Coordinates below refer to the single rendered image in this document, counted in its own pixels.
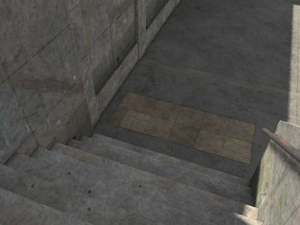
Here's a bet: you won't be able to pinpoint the stairs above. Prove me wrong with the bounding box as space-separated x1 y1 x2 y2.
0 133 263 225

